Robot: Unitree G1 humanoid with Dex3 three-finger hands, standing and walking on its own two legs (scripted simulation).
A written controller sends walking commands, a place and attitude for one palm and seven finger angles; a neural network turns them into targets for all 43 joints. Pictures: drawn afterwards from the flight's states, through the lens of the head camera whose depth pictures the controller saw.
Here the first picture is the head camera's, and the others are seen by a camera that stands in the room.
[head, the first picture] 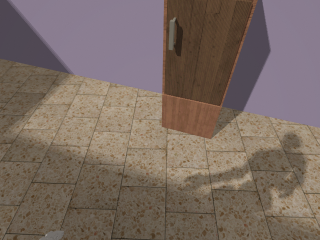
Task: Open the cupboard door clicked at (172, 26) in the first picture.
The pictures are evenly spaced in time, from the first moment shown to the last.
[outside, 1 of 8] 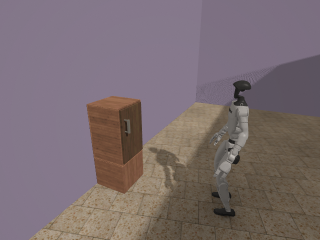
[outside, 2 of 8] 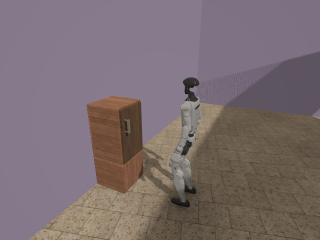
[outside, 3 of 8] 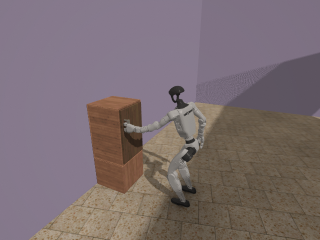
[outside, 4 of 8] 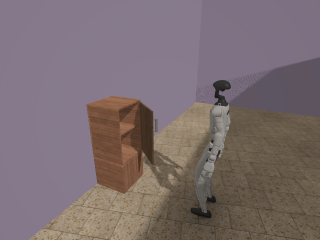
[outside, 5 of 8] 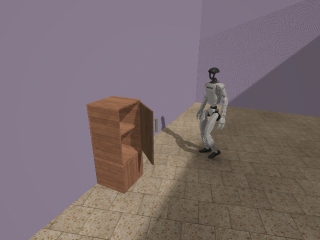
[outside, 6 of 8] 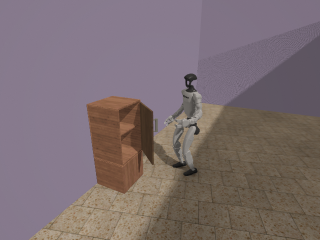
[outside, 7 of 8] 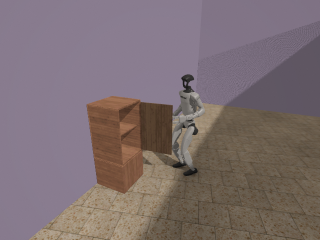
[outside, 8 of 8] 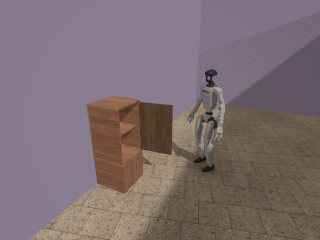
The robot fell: no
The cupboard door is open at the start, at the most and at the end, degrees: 0 97 96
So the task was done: yes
